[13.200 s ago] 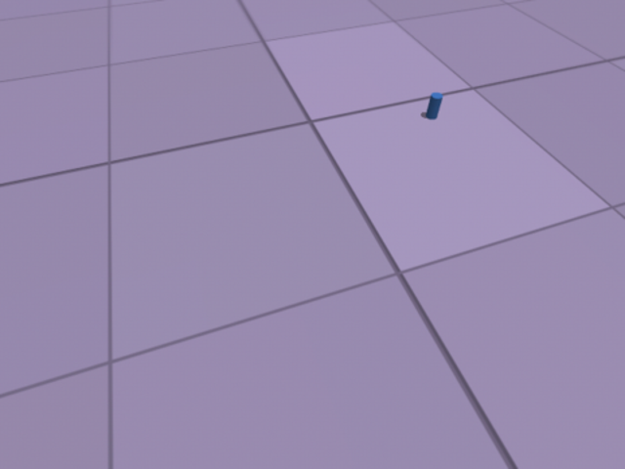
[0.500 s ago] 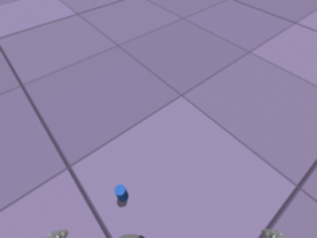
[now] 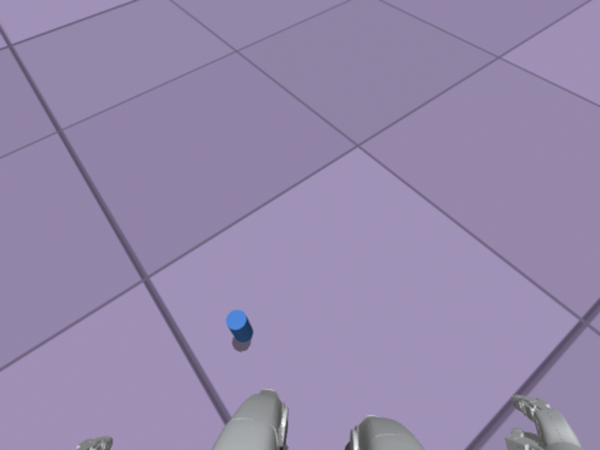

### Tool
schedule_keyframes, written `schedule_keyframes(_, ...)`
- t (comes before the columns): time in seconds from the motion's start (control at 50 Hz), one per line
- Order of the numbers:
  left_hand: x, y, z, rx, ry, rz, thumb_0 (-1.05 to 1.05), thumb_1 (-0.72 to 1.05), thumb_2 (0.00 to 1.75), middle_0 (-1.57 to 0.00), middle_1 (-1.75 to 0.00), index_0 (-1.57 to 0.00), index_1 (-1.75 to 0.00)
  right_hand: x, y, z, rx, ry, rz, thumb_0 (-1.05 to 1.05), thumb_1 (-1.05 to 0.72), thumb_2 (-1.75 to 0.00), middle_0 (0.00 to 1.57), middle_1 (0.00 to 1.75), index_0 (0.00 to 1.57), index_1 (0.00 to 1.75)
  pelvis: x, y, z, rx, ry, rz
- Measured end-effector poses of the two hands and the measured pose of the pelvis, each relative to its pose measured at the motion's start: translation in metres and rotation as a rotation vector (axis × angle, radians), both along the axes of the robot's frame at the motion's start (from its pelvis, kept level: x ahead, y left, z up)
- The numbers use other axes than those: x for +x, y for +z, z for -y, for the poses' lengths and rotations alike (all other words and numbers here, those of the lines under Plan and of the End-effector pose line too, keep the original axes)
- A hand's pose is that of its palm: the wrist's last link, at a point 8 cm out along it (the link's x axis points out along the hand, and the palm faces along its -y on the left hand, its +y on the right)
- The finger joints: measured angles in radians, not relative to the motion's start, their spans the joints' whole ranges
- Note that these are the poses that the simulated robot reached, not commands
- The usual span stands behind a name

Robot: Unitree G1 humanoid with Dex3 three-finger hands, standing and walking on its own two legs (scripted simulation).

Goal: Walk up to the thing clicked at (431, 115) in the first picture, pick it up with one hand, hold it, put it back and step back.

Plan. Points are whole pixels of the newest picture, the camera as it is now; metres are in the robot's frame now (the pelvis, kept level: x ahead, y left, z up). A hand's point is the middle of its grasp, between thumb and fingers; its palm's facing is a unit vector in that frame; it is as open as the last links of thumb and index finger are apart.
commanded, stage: walk up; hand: left
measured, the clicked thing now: (240, 326) +0.47 +0.27 -0.68
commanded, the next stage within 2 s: stand in 2.00 s
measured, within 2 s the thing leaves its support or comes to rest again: neither
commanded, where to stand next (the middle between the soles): +0.08 +0.04 m, yaw -1 degrees
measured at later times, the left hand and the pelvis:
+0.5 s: hand out of the picture +0.03 +0.32 -0.13, palm faces +0.08 -0.93 -0.35, open 7.4 cm; pelvis +0.03 +0.03 +0.02, yaw +5 degrees
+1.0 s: hand (120, 410) +0.16 +0.30 -0.13, palm faces +0.01 -0.89 -0.45, open 7.4 cm; pelvis +0.02 +0.03 -0.01, yaw +3 degrees
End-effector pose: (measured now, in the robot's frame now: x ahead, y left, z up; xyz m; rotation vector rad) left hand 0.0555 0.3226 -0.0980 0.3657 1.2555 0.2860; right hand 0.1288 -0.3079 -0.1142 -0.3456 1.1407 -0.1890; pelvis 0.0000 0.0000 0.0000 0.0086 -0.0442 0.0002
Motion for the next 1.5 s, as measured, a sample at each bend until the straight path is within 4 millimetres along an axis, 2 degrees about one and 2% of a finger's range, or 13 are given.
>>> schedule_keyframes(0.1,-0.04,0.013,0.01,0.008,0.043,-0.049,0.01,0.9,0.9,-0.2,-0.3,-0.21,-0.3,-0.009,0.004,0.0,0.022,0.031,-0.006,0.0,-0.9,-0.9,0.2,0.3,0.2,0.3,-0.01,0.012,0.003,0.021,0.014,-0.011)
schedule_keyframes(0.26,-0.049,0.032,0.006,-0.018,0.084,0.069,0.01,0.9,0.9,-0.2,-0.3,-0.21,-0.3,-0.049,0.016,-0.005,0.021,0.099,-0.152,0.0,-0.9,-0.9,0.2,0.3,0.2,0.3,0.002,0.027,-0.005,0.017,0.087,-0.032)
schedule_keyframes(0.34,-0.06,0.028,-0.011,-0.038,0.097,0.06,0.01,0.9,0.9,-0.2,-0.3,-0.21,-0.3,-0.037,0.029,-0.016,-0.004,0.127,-0.116,0.01,-0.9,-0.9,0.2,0.3,0.2,0.3,0.007,0.028,-0.017,0.009,0.099,-0.018)
schedule_keyframes(0.42,-0.062,0.009,-0.031,-0.052,0.094,0.003,0.01,0.9,0.9,-0.2,-0.3,-0.21,-0.3,-0.023,0.038,-0.028,-0.043,0.115,-0.001,0.0,-0.9,-0.9,0.2,0.3,0.21,0.3,0.014,0.019,-0.03,0.023,0.085,0.004)
schedule_keyframes(0.6,0.002,0.002,-0.03,-0.082,0.043,0.046,0.01,0.9,0.9,-0.2,-0.3,-0.2,-0.3,-0.011,0.053,-0.024,-0.082,0.06,0.036,0.0,-0.9,-0.9,0.21,0.3,0.21,0.3,0.05,0.022,-0.03,0.011,0.07,0.029)
schedule_keyframes(0.72,0.054,-0.004,-0.009,-0.048,-0.014,0.072,0.01,0.9,0.9,-0.2,-0.3,-0.2,-0.3,0.017,0.018,-0.011,-0.04,0.01,0.011,0.0,-0.9,-0.9,0.21,0.3,0.21,0.3,0.063,0.003,-0.017,0.011,0.035,0.033)
schedule_keyframes(0.84,0.085,0.006,0.005,-0.014,-0.085,0.114,0.01,0.9,0.9,-0.2,-0.3,-0.21,-0.3,0.03,-0.009,-0.021,0.017,0.01,-0.035,0.0,-0.9,-0.9,0.2,0.3,0.2,0.3,0.043,0.001,-0.016,0.018,0.032,0.009)
schedule_keyframes(0.94,0.094,0.014,-0.006,0.027,-0.104,0.171,0.01,0.9,0.9,-0.2,-0.3,-0.21,-0.3,0.007,-0.017,-0.031,0.026,0.025,-0.071,0.0,-0.9,-0.9,0.2,0.3,0.2,0.3,0.027,-0.002,-0.025,0.009,0.043,-0.019)
schedule_keyframes(1.06,0.083,0.004,-0.035,0.014,-0.075,0.259,0.01,0.9,0.9,-0.2,-0.3,-0.21,-0.3,-0.044,-0.014,-0.042,-0.028,0.037,-0.119,0.0,-0.9,-0.9,0.2,0.3,0.21,0.3,0.008,-0.014,-0.043,0.008,0.073,0.012)
schedule_keyframes(1.18,0.037,-0.004,-0.052,-0.04,-0.003,0.151,0.01,0.9,0.9,-0.2,-0.3,-0.21,-0.3,-0.091,0.023,-0.046,-0.078,-0.005,-0.142,0.0,-0.9,-0.9,0.21,0.3,0.21,0.3,-0.001,0.006,-0.052,-0.028,0.065,0.02)
schedule_keyframes(1.34,-0.026,-0.007,-0.046,-0.084,-0.027,-0.061,0.01,0.9,0.9,-0.2,-0.3,-0.2,-0.3,-0.086,0.06,-0.025,-0.118,-0.02,-0.049,0.0,-0.9,-0.9,0.21,0.3,0.21,0.3,0.002,0.023,-0.044,-0.018,-0.005,-0.017)
schedule_keyframes(1.42,-0.014,-0.001,-0.033,-0.082,-0.08,-0.086,0.02,0.9,0.9,-0.2,-0.3,-0.2,-0.3,-0.086,0.062,-0.006,-0.114,-0.043,-0.012,0.0,-0.9,-0.9,0.21,0.3,0.21,0.3,0.014,0.024,-0.032,-0.015,-0.029,-0.013)
schedule_keyframes(1.5,0.029,0.009,-0.013,-0.055,-0.133,0.012,0.02,0.9,0.9,-0.2,-0.3,-0.2,-0.3,-0.09,0.044,0.017,-0.085,-0.06,-0.044,0.0,-0.9,-0.9,0.21,0.3,0.21,0.3,0.026,0.017,-0.013,-0.01,-0.039,0.005)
